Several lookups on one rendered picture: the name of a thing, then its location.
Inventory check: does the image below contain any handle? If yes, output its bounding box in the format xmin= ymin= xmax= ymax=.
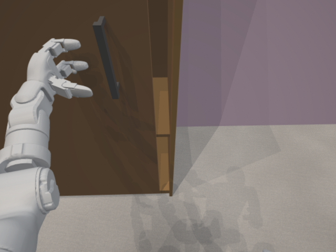
xmin=92 ymin=16 xmax=120 ymax=99

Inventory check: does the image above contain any robot left upper arm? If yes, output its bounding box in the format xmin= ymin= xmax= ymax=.
xmin=0 ymin=166 xmax=60 ymax=252

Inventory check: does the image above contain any left robot forearm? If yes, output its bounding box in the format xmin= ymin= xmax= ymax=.
xmin=0 ymin=80 xmax=54 ymax=174

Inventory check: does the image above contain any wardrobe door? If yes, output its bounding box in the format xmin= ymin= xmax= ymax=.
xmin=0 ymin=0 xmax=160 ymax=196

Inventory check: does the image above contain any left robot hand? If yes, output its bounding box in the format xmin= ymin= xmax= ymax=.
xmin=27 ymin=38 xmax=93 ymax=99

